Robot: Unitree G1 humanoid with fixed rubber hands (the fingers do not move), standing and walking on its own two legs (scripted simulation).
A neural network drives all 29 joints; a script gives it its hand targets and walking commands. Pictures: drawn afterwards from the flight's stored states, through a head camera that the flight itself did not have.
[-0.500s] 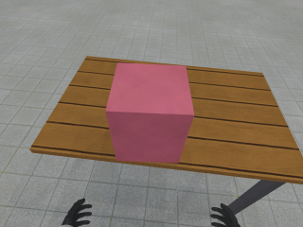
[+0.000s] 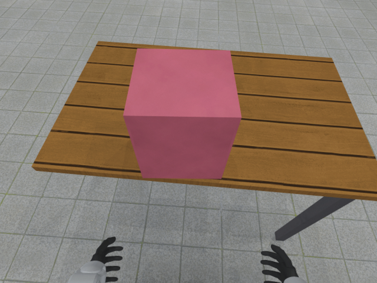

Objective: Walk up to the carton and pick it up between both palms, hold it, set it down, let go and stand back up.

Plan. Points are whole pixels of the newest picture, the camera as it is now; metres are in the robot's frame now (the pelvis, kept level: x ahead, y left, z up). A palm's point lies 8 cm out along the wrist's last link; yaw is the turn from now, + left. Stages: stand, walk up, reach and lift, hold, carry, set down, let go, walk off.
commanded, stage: set down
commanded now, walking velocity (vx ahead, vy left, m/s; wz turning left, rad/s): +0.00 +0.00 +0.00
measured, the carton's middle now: (182, 119) +0.48 +0.05 +0.03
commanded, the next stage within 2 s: let go in 0.52 s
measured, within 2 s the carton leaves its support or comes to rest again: neither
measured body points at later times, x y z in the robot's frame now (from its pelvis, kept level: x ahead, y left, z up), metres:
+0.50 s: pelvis -0.01 +0.00 -0.01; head +0.09 +0.02 +0.43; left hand +0.16 +0.22 -0.15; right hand +0.16 -0.20 -0.16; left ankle +0.03 +0.11 -0.74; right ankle +0.01 -0.11 -0.74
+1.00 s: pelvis +0.02 -0.01 +0.00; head +0.05 +0.01 +0.45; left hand +0.18 +0.22 -0.09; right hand +0.18 -0.26 -0.09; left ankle +0.03 +0.12 -0.74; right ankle +0.01 -0.11 -0.74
